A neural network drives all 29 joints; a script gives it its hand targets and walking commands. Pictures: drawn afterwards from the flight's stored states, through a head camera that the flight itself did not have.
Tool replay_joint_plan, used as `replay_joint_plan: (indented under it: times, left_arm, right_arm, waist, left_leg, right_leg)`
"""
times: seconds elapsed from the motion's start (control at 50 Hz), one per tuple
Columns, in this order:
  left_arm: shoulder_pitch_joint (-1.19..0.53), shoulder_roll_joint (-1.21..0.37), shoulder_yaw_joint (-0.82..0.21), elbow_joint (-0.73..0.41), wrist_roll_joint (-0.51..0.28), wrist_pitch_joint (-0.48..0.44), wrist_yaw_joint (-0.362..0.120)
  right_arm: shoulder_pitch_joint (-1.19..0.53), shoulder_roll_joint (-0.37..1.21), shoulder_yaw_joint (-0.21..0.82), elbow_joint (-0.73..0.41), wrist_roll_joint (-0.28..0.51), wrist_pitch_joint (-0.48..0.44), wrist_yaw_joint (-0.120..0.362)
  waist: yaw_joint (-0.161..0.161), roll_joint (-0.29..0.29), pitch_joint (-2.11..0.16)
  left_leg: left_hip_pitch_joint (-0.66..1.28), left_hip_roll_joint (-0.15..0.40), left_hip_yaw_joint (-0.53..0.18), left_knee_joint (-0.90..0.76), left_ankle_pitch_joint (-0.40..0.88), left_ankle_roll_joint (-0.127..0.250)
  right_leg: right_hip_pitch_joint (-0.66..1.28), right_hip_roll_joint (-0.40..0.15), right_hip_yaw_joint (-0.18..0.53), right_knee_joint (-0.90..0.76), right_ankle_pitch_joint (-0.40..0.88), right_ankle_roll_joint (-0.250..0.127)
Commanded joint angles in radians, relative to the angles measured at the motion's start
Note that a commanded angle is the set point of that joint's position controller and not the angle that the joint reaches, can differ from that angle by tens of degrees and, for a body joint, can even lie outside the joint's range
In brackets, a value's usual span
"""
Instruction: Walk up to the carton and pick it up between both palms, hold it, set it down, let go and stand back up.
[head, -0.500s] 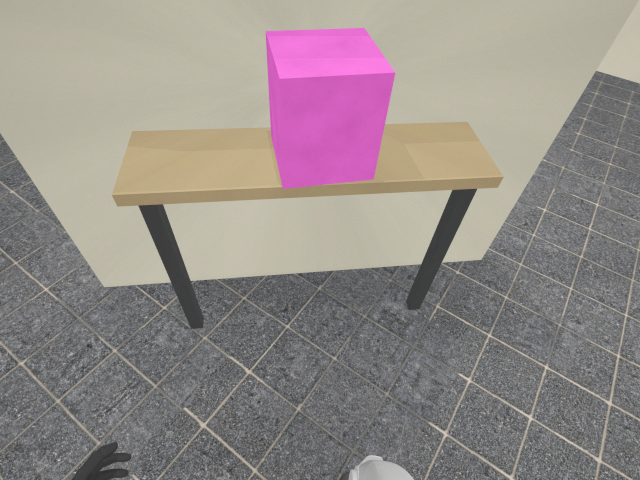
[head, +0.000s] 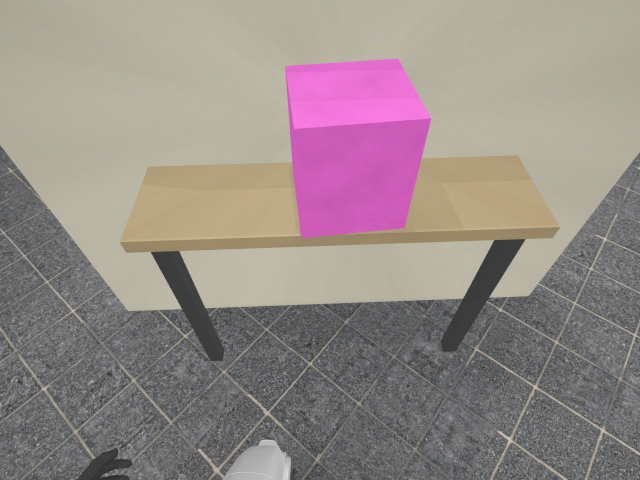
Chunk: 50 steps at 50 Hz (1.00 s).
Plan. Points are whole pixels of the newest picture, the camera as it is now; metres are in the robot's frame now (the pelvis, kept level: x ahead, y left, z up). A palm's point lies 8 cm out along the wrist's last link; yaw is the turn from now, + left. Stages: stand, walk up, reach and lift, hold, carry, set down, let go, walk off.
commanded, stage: walk up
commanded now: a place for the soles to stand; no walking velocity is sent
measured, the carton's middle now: (348, 151) +0.67 -0.03 +0.02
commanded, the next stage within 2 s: none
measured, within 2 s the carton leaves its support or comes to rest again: neither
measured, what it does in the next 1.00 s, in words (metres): walks ahead: left foot, then right foot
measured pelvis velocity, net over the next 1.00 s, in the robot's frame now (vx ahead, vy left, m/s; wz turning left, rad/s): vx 0.19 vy -0.13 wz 0.05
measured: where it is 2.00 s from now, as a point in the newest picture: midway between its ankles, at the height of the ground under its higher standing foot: outside the picture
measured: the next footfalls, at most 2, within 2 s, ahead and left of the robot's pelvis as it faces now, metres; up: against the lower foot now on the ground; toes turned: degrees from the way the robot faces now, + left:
left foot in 0.08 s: +0.17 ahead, +0.12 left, +0.00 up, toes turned +1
right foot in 0.58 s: +0.29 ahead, -0.18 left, +0.00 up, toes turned -4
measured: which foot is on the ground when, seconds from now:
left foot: up 0.00-0.06, down 0.08-0.58, up 0.60-1.00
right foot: down 0.00-0.08, up 0.10-0.56, down 0.58-1.00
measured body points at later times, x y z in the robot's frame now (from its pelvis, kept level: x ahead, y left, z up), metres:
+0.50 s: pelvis +0.14 -0.04 -0.01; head +0.15 +0.00 +0.43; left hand +0.24 +0.25 -0.15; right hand +0.18 -0.38 -0.09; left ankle +0.13 +0.12 -0.73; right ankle +0.22 -0.15 -0.69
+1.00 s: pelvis +0.19 -0.13 -0.01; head +0.22 -0.17 +0.44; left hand +0.27 +0.20 -0.08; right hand +0.24 -0.45 -0.15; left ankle +0.24 +0.03 -0.67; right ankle +0.25 -0.17 -0.73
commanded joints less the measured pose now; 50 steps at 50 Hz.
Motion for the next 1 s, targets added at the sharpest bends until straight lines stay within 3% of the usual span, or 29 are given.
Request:
replay_joint_plan:
  times: [0.0, 0.02, 0.04, 0.06, 0.08, 0.1, 0.12, 0.16, 0.18, 0.22, 0.32, 0.42, 0.46, 0.48, 0.5, 0.52, 0.54, 0.56, 0.58, 0.6, 0.62, 0.64, 0.66, 0.68, 0.72, 0.78, 0.88, 0.98]
  left_arm:
    - [-0.040, 0.252, 0.072, -0.122, 0.040, 0.009, 0.008]
    - [-0.011, 0.220, 0.060, -0.119, 0.040, 0.014, 0.011]
    - [0.026, 0.180, 0.053, -0.112, 0.035, 0.018, 0.014]
    - [0.057, 0.126, 0.044, -0.120, 0.027, 0.021, 0.013]
    - [0.026, 0.199, 0.063, -0.129, 0.027, 0.033, 0.013]
    - [0.009, 0.264, 0.072, -0.125, 0.036, 0.043, 0.013]
    - [-0.009, 0.262, 0.069, -0.108, 0.033, 0.046, 0.015]
    - [-0.017, 0.243, 0.070, -0.097, 0.033, 0.052, 0.014]
    - [-0.001, 0.238, 0.072, -0.092, 0.032, 0.055, 0.013]
    - [-0.002, 0.233, 0.075, -0.090, 0.039, 0.058, 0.009]
    - [-0.056, 0.230, 0.080, -0.100, 0.053, 0.069, -0.001]
    - [-0.102, 0.237, 0.090, -0.124, 0.049, 0.068, -0.016]
    - [-0.105, 0.235, 0.094, -0.126, 0.044, 0.062, -0.018]
    - [-0.085, 0.232, 0.098, -0.123, 0.042, 0.058, -0.017]
    - [-0.038, 0.223, 0.101, -0.110, 0.037, 0.052, -0.014]
    - [0.059, 0.222, 0.111, -0.076, 0.034, 0.044, -0.007]
    - [0.176, 0.262, 0.130, -0.021, 0.042, 0.030, 0.009]
    - [0.179, 0.335, 0.144, -0.026, 0.056, 0.024, 0.024]
    - [0.113, 0.347, 0.132, -0.057, 0.043, 0.025, 0.031]
    - [0.053, 0.357, 0.132, -0.070, 0.021, 0.032, 0.029]
    - [0.012, 0.330, 0.125, -0.079, 0.018, 0.032, 0.029]
    - [0.012, 0.285, 0.110, -0.067, 0.019, 0.025, 0.033]
    - [0.012, 0.254, 0.099, -0.065, 0.021, 0.016, 0.041]
    - [0.024, 0.232, 0.089, -0.058, 0.018, 0.010, 0.049]
    - [0.039, 0.214, 0.079, -0.045, 0.013, 0.003, 0.059]
    - [0.026, 0.209, 0.068, -0.042, 0.008, 0.005, 0.072]
    - [-0.014, 0.207, 0.062, -0.052, 0.013, 0.017, 0.079]
    - [-0.012, 0.216, 0.064, -0.063, 0.024, 0.023, 0.081]
  right_arm:
    - [0.150, -0.194, -0.058, -0.016, 0.005, -0.060, -0.025]
    - [0.231, -0.218, -0.073, 0.014, 0.003, -0.068, -0.039]
    - [0.316, -0.255, -0.090, 0.028, 0.000, -0.075, -0.058]
    - [0.296, -0.338, -0.106, 0.005, -0.008, -0.080, -0.075]
    - [0.229, -0.369, -0.104, -0.035, 0.003, -0.079, -0.082]
    - [0.183, -0.371, -0.100, -0.041, 0.022, -0.078, -0.082]
    - [0.141, -0.341, -0.095, -0.042, 0.018, -0.079, -0.082]
    - [0.135, -0.286, -0.079, -0.039, 0.016, -0.080, -0.089]
    - [0.141, -0.271, -0.079, -0.040, 0.015, -0.083, -0.089]
    - [0.146, -0.260, -0.081, -0.047, 0.015, -0.087, -0.091]
    - [0.121, -0.288, -0.095, -0.056, 0.010, -0.090, -0.105]
    - [0.072, -0.315, -0.108, -0.065, 0.000, -0.089, -0.124]
    - [0.055, -0.319, -0.107, -0.069, -0.002, -0.085, -0.129]
    - [0.033, -0.319, -0.105, -0.071, -0.005, -0.082, -0.132]
    - [0.002, -0.310, -0.100, -0.073, -0.007, -0.079, -0.135]
    - [-0.053, -0.290, -0.087, -0.081, -0.006, -0.073, -0.135]
    - [-0.020, -0.212, -0.060, -0.067, -0.001, -0.064, -0.133]
    - [0.040, -0.098, -0.021, -0.070, 0.010, -0.060, -0.129]
    - [0.044, -0.148, -0.027, -0.066, 0.020, -0.047, -0.138]
    - [0.049, -0.199, -0.039, -0.039, 0.025, -0.036, -0.142]
    - [0.048, -0.224, -0.045, -0.023, 0.025, -0.036, -0.134]
    - [0.039, -0.225, -0.047, -0.004, 0.023, -0.033, -0.120]
    - [0.065, -0.212, -0.041, 0.006, 0.031, -0.029, -0.110]
    - [0.086, -0.192, -0.036, 0.012, 0.032, -0.027, -0.101]
    - [0.091, -0.176, -0.029, 0.015, 0.030, -0.017, -0.092]
    - [0.058, -0.171, -0.026, 0.025, 0.023, 0.003, -0.091]
    - [0.062, -0.168, -0.025, 0.037, 0.017, 0.035, -0.089]
    - [0.040, -0.185, -0.025, 0.036, 0.012, 0.044, -0.089]
  waist:
    - [-0.029, -0.121, -0.067]
    - [-0.059, -0.014, -0.133]
    - [-0.101, 0.092, -0.192]
    - [-0.062, 0.260, -0.163]
    - [-0.043, 0.150, -0.101]
    - [-0.037, 0.112, -0.076]
    - [-0.022, 0.098, -0.036]
    - [-0.018, 0.124, -0.016]
    - [-0.018, 0.154, -0.020]
    - [-0.020, 0.170, -0.041]
    - [-0.024, 0.142, 0.015]
    - [-0.013, 0.123, 0.062]
    - [-0.008, 0.129, 0.046]
    - [0.005, 0.141, 0.018]
    - [0.041, 0.136, -0.018]
    - [0.112, 0.084, -0.073]
    - [0.163, -0.108, -0.145]
    - [0.145, -0.409, -0.149]
    - [0.112, -0.319, -0.101]
    - [0.090, -0.275, -0.073]
    - [0.065, -0.221, -0.025]
    - [0.052, -0.163, 0.011]
    - [0.042, -0.162, -0.005]
    - [0.039, -0.185, -0.027]
    - [0.041, -0.200, -0.063]
    - [0.047, -0.180, -0.048]
    - [0.035, -0.194, -0.014]
    - [0.047, -0.193, -0.035]
  left_leg:
    - [0.269, 0.027, 0.113, -0.188, 0.049, 0.025]
    - [0.421, -0.020, 0.085, -0.226, 0.023, 0.033]
    - [0.535, 0.036, -0.070, -0.291, -0.086, 0.055]
    - [0.602, 0.254, -0.515, -0.376, -0.161, 0.119]
    - [0.526, 0.332, -0.789, -0.486, -0.300, 0.207]
    - [0.486, 0.356, -0.786, -0.506, -0.308, 0.227]
    - [0.458, 0.322, -0.685, -0.475, -0.199, 0.210]
    - [0.391, 0.247, -0.495, -0.421, 0.031, 0.166]
    - [0.380, 0.233, -0.442, -0.403, 0.116, 0.161]
    - [0.382, 0.240, -0.404, -0.382, 0.157, 0.189]
    - [0.347, 0.284, -0.384, -0.376, 0.089, 0.238]
    - [0.267, 0.320, -0.340, -0.335, 0.153, 0.236]
    - [0.247, 0.310, -0.311, -0.292, 0.202, 0.227]
    - [0.245, 0.307, -0.299, -0.256, 0.241, 0.215]
    - [0.229, 0.299, -0.277, -0.202, 0.272, 0.195]
    - [0.155, 0.250, -0.206, -0.066, 0.266, 0.151]
    - [0.093, 0.131, -0.115, 0.231, 0.213, 0.099]
    - [-0.117, -0.047, -0.088, 0.458, -0.316, 0.040]
    - [-0.201, -0.104, -0.071, 0.501, -0.340, 0.022]
    - [-0.145, -0.065, -0.109, 0.557, -0.309, 0.028]
    - [-0.136, -0.029, -0.098, 0.560, -0.256, 0.018]
    - [-0.146, -0.011, -0.100, 0.520, -0.187, 0.016]
    - [-0.136, -0.001, -0.113, 0.465, -0.141, 0.017]
    - [-0.126, 0.009, -0.108, 0.421, -0.118, 0.017]
    - [-0.101, 0.002, -0.109, 0.355, -0.077, 0.011]
    - [-0.094, -0.018, -0.118, 0.314, -0.060, 0.005]
    - [-0.078, -0.035, -0.114, 0.284, -0.039, 0.007]
    - [-0.092, -0.016, -0.107, 0.241, -0.100, 0.009]
  right_leg:
    - [-0.066, -0.198, 0.124, -0.078, -0.004, -0.116]
    - [-0.094, -0.138, 0.067, 0.119, 0.129, -0.092]
    - [-0.153, -0.071, 0.058, 0.342, 0.163, -0.066]
    - [-0.370, 0.030, 0.084, 0.499, -0.125, -0.010]
    - [-0.492, 0.039, 0.193, 0.581, -0.194, 0.014]
    - [-0.506, 0.005, 0.237, 0.622, -0.190, 0.020]
    - [-0.516, -0.021, 0.242, 0.626, -0.130, 0.018]
    - [-0.462, -0.049, 0.254, 0.576, -0.055, 0.021]
    - [-0.445, -0.055, 0.249, 0.553, -0.037, 0.024]
    - [-0.440, -0.059, 0.248, 0.542, -0.003, 0.035]
    - [-0.508, -0.098, 0.257, 0.474, 0.069, 0.050]
    - [-0.437, -0.122, 0.272, 0.342, 0.074, 0.039]
    - [-0.361, -0.106, 0.256, 0.285, 0.048, 0.041]
    - [-0.301, -0.101, 0.248, 0.245, 0.024, 0.038]
    - [-0.225, -0.090, 0.234, 0.185, 0.033, 0.033]
    - [-0.039, -0.083, 0.227, 0.029, 0.107, 0.017]
    - [0.129, -0.039, 0.244, -0.108, 0.083, 0.012]
    - [0.213, -0.212, 0.500, -0.176, 0.090, 0.014]
    - [0.142, -0.286, 0.656, -0.305, -0.004, -0.006]
    - [0.020, -0.311, 0.744, -0.398, -0.143, -0.002]
    - [-0.018, -0.278, 0.690, -0.392, -0.172, 0.007]
    - [-0.027, -0.234, 0.578, -0.340, -0.055, 0.037]
    - [0.002, -0.195, 0.471, -0.294, 0.087, 0.064]
    - [0.028, -0.181, 0.418, -0.269, 0.198, 0.068]
    - [0.070, -0.174, 0.353, -0.253, 0.343, 0.085]
    - [0.074, -0.179, 0.293, -0.237, 0.439, 0.085]
    - [0.027, -0.168, 0.261, -0.265, 0.327, 0.130]
    - [0.061, -0.196, 0.296, -0.271, 0.120, 0.081]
